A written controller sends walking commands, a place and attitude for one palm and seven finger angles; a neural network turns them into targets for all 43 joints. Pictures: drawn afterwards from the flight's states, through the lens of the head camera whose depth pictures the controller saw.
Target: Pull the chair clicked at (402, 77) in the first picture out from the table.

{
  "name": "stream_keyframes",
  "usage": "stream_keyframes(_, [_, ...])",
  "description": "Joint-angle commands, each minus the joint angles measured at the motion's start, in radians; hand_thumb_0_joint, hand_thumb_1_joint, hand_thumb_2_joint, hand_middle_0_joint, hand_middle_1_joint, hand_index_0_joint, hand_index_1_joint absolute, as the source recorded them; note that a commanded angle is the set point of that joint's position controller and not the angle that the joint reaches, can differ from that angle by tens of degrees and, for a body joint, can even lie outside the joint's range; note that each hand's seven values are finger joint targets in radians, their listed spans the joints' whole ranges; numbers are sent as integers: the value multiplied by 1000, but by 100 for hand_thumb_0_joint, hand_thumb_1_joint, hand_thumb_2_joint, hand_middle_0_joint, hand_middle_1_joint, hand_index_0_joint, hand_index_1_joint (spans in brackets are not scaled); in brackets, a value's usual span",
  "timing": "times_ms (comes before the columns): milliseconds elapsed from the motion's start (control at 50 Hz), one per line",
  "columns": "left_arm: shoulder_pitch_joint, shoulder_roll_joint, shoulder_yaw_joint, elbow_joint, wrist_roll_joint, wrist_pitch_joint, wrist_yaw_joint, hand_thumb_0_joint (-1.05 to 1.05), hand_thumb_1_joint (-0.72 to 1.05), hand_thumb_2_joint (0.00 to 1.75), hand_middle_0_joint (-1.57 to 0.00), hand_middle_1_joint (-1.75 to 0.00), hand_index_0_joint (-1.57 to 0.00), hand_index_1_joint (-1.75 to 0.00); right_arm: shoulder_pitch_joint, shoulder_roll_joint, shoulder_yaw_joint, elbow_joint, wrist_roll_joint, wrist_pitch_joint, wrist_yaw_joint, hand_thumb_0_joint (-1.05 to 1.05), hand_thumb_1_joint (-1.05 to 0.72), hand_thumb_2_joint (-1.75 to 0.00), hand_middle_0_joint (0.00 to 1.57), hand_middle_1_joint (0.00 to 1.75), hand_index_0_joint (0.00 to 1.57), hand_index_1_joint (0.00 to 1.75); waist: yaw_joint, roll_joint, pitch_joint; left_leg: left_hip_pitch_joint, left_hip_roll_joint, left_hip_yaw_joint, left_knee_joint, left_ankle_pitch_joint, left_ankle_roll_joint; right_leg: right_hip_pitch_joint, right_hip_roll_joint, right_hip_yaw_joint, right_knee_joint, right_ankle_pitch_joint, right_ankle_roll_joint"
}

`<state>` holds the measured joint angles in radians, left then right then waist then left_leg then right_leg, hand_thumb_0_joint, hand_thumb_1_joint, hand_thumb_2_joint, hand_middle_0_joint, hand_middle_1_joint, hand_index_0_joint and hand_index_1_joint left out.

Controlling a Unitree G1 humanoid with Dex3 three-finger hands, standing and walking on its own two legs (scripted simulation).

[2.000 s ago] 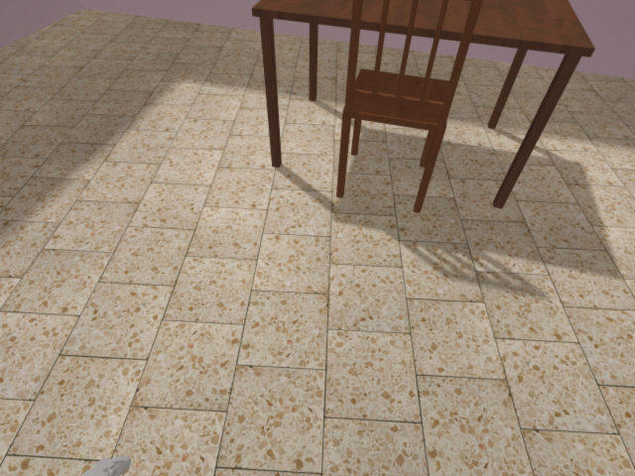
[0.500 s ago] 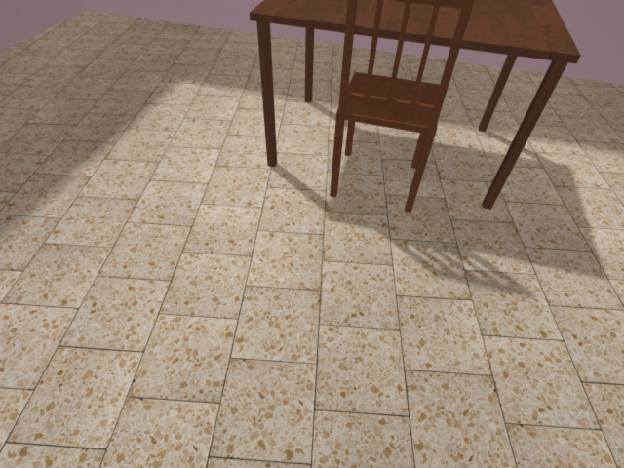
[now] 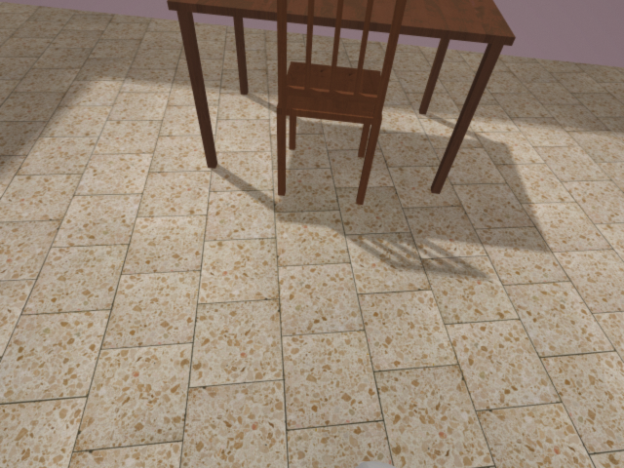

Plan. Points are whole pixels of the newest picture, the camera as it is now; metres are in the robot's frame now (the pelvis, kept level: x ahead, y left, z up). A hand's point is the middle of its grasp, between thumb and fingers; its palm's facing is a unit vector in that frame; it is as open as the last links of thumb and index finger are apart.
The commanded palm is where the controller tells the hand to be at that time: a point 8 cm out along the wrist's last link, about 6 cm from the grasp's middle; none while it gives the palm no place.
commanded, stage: walk to a spot facing it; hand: left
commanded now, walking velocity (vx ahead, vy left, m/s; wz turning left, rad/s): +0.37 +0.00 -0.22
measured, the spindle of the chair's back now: (336, 43) +1.35 -0.05 -0.06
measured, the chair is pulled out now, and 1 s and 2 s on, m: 0.00 0.00 0.00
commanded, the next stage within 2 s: take the last steps up to it in 1.04 s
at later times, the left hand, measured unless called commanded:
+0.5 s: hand (224, 432) +0.21 +0.14 -0.18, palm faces -0.01 -0.99 -0.12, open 7.3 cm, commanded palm none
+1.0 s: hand (257, 260) +0.53 +0.12 -0.17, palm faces -0.19 -0.97 -0.15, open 7.4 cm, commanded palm none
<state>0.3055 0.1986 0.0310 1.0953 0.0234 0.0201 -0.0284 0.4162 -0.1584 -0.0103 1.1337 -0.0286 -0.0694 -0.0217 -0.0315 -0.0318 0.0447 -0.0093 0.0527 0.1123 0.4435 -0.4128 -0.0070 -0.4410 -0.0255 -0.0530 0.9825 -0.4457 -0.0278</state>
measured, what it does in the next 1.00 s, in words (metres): walks ahead: right foot, then left foot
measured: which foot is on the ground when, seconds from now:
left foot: down 0.00-0.16, up 0.18-0.54, down 0.56-1.00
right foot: up 0.00-0.14, down 0.16-0.56, up 0.58-1.00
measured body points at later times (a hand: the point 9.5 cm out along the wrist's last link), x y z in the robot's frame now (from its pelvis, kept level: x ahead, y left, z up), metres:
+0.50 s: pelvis +0.20 -0.03 +0.00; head +0.20 +0.00 +0.45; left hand +0.21 +0.19 -0.17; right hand +0.26 -0.27 -0.13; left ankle +0.28 +0.08 -0.71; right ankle +0.16 -0.14 -0.73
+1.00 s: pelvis +0.42 -0.04 +0.00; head +0.46 -0.04 +0.45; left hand +0.54 +0.17 -0.15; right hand +0.28 -0.22 -0.14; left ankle +0.30 +0.08 -0.73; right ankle +0.54 -0.18 -0.70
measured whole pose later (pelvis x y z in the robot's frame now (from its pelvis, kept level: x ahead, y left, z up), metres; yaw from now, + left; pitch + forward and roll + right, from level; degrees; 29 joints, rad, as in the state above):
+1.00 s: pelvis +0.42 -0.04 +0.00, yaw -10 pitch +0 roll +0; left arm 0.15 0.18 0.06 1.03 0.03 0.00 -0.03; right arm 0.47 -0.11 -0.03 1.17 -0.03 -0.07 -0.02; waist -0.05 -0.02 0.08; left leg 0.09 0.07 0.29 0.32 -0.38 -0.03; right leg -0.55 -0.09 -0.12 0.70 -0.17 -0.02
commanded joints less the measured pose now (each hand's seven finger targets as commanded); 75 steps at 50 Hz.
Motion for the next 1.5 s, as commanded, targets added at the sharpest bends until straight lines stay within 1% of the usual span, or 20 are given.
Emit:
stream_keyframes(0, [-174, 25, 15, -154, -7, -38, -18, 0, 90, 90, -20, -30, -20, -30, 34, -179, -41, -14, 0, -15, -13, 0, -90, -90, 20, 30, 20, 30, 13, 187, 133, -48, 233, -107, -230, 425, 138, -105, -57, -40, -177, 119, 1])
stream_keyframes(100, [118, 70, 41, -57, 3, -51, -3, 0, 90, 90, -20, -30, -20, -30, 23, -193, -50, 7, 16, -12, -8, 0, -90, -90, 20, 30, 20, 30, 156, 92, -17, -162, 161, 48, 146, 743, 78, 389, 49, -133, -378, 278, -48])
stream_keyframes(120, [247, 148, 65, -23, 10, -67, 9, 0, 90, 90, -20, -30, -20, -30, 32, -161, -46, 0, 21, -11, 3, 0, -90, -90, 20, 30, 20, 30, 211, -37, -102, -304, 117, 69, 415, 551, 42, 577, -65, 7, -441, 214, -89])
stream_keyframes(140, [324, 250, 89, -7, 6, -77, 25, 0, 90, 90, -20, -30, -20, -30, 66, -85, -35, -31, 32, -17, 8, 0, -90, -90, 20, 30, 20, 30, 204, -275, -212, -511, -5, 56, 737, -66, 9, 698, -355, 481, -605, 111, -201])
stream_keyframes(160, [287, 279, 93, -11, -16, -72, 29, 0, 90, 90, -20, -30, -20, -30, 2, -90, -38, -60, 30, -11, 8, 0, -90, -90, 20, 30, 20, 30, 187, -229, -190, -591, 5, -61, 908, -156, 30, 638, -426, 657, -744, 6, -244])
stream_keyframes(200, [111, 209, 74, -66, -13, -68, 38, 0, 90, 90, -20, -30, -20, -30, -104, -81, -45, -76, 21, -6, 17, 0, -90, -90, 20, 30, 20, 30, 137, -71, 0, -638, 98, -97, 937, 4, 35, 372, -382, 517, -780, -95, -212])
stream_keyframes(280, [-35, 109, 38, -88, 6, -82, 44, 0, 90, 90, -20, -30, -20, -30, 7, -26, -46, -50, 3, 37, 22, 0, -90, -90, 20, 30, 20, 30, -6, -12, 33, -452, 124, -78, 722, 72, 6, 75, -274, 205, -795, 71, -146])
stream_keyframes(420, [3, 133, 46, -66, 6, -89, 33, 0, 90, 90, -20, -30, -20, -30, -134, -32, -52, -138, 8, 28, 48, 0, -90, -90, 20, 30, 20, 30, 15, -84, 53, -390, 94, -16, 333, 169, -13, 95, -231, 120, -802, 26, -133])
stream_keyframes(500, [25, 119, 50, -59, 1, -81, 31, 0, 90, 90, -20, -30, -20, -30, -83, -63, -60, -130, 7, 3, 41, 0, -90, -90, 20, 30, 20, 30, -17, 42, 39, -174, 42, 36, 124, 178, -10, 88, -188, 82, -651, 50, -101])
stream_keyframes(520, [33, 92, 42, -65, -3, -80, 26, 0, 90, 90, -20, -30, -20, -30, 18, -113, -70, -99, 3, -5, 33, 0, -90, -90, 20, 30, 20, 30, -57, 163, -19, -29, 71, -33, 44, 102, 10, 43, -118, 27, -451, 119, -72])
stream_keyframes(540, [43, 29, 33, -87, -13, -80, 18, 0, 90, 90, -20, -30, -20, -30, 136, -219, -98, -72, -12, -11, 23, 0, -90, -90, 20, 30, 20, 30, -92, 409, -63, 105, 307, -391, -125, -41, 97, -141, 2, -91, -113, 16, -10])
stream_keyframes(580, [-51, 52, 35, -127, 3, -84, 21, 0, 90, 90, -20, -30, -20, -30, 156, -217, -92, -64, -5, 2, 4, 0, -90, -90, 20, 30, 20, 30, -91, 328, -19, 73, 424, -567, -246, -47, 185, -299, -20, 27, 242, -72, -6])
stream_keyframes(640, [-48, 28, 43, -92, 9, -73, 6, 0, 90, 90, -20, -30, -20, -30, -3, -107, -55, -100, 1, -18, 0, 0, -90, -90, 20, 30, 20, 30, -11, 100, 52, -92, 331, -303, -254, 138, 133, -256, -91, 59, 280, 137, 11])
stream_keyframes(720, [-11, -11, 40, -82, 12, -40, 4, 0, 90, 90, -20, -30, -20, -30, -4, -78, -51, -81, 9, -35, -7, 0, -90, -90, 20, 30, 20, 30, 32, 109, 27, -91, 256, -85, -258, 371, 116, -229, -99, 40, 214, 244, 43])
stream_keyframes(940, [-240, -10, 24, -149, 1, -46, -5, 0, 90, 90, -20, -30, -20, -30, 115, -112, -51, 6, 0, -17, -4, 0, -90, -90, 20, 30, 20, 30, -17, 159, 94, 57, 263, 72, -203, 655, 118, -132, -49, -93, -322, 271, -1])
stream_keyframes(1020, [94, 74, 52, -44, 13, -72, 7, 0, 90, 90, -20, -30, -20, -30, 57, -137, -54, 1, 13, -10, 0, 0, -90, -90, 20, 30, 20, 30, 146, 112, -82, -63, 208, 147, 249, 876, 56, 366, 27, -126, -447, 328, -62])
stream_keyframes(1060, [268, 262, 96, -4, -4, -87, 29, 0, 90, 90, -20, -30, -20, -30, 111, -48, -38, -45, 32, -15, 5, 0, -90, -90, 20, 30, 20, 30, 157, -256, -305, -518, -10, 79, 868, -162, -21, 755, -432, 546, -592, 601, -250])
stream_keyframes(1140, [21, 106, 48, -57, -15, -85, 47, 0, 90, 90, -20, -30, -20, -30, -47, -29, -39, -61, 16, 13, 3, 0, -90, -90, 20, 30, 20, 30, 61, 21, -29, -521, 114, -99, 877, 41, 8, 290, -326, 249, -692, 610, -175])
stream_keyframes(1200, [-33, 66, 34, -61, -3, -99, 51, 0, 90, 90, -20, -30, -20, -30, 59, 7, -38, -26, 7, 47, 8, 0, -90, -90, 20, 30, 20, 30, -15, -22, -44, -448, 115, -78, 744, 94, -13, 183, -266, 70, -723, 594, -131])
stream_keyframes(1480, [71, 123, 45, -26, 5, -86, 39, 0, 90, 90, -20, -30, -20, -30, -209, -52, -44, -152, 6, 28, 48, 0, -90, -90, 20, 30, 20, 30, 37, -33, 55, -347, 45, 18, 169, 148, 17, 257, -274, 44, -710, 268, -112])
